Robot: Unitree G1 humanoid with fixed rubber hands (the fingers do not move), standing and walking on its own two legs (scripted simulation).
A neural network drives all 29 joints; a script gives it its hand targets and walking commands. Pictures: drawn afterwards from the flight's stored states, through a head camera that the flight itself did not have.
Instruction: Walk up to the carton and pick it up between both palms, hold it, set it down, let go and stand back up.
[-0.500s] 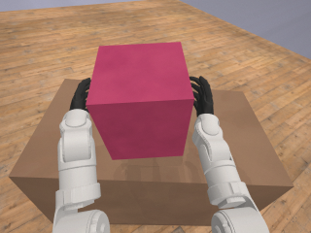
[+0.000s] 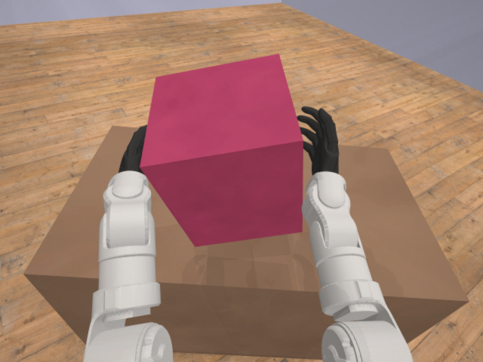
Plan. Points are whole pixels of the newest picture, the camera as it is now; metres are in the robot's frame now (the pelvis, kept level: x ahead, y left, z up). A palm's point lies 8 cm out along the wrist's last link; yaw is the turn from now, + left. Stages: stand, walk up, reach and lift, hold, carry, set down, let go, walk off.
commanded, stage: set down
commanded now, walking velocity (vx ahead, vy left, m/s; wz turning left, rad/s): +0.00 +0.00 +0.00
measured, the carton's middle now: (233, 158) +0.42 -0.01 +0.13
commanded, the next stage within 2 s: none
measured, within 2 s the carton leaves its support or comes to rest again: neither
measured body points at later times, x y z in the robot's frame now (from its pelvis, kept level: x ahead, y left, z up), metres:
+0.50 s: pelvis +0.04 +0.01 +0.00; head +0.03 +0.04 +0.45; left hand +0.41 +0.15 +0.09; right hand +0.39 -0.14 +0.14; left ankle +0.01 +0.12 -0.75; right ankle +0.04 -0.11 -0.75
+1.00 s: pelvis +0.03 +0.01 +0.00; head +0.03 +0.03 +0.45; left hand +0.43 +0.12 +0.07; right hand +0.39 -0.17 +0.12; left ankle +0.01 +0.12 -0.75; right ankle +0.04 -0.11 -0.75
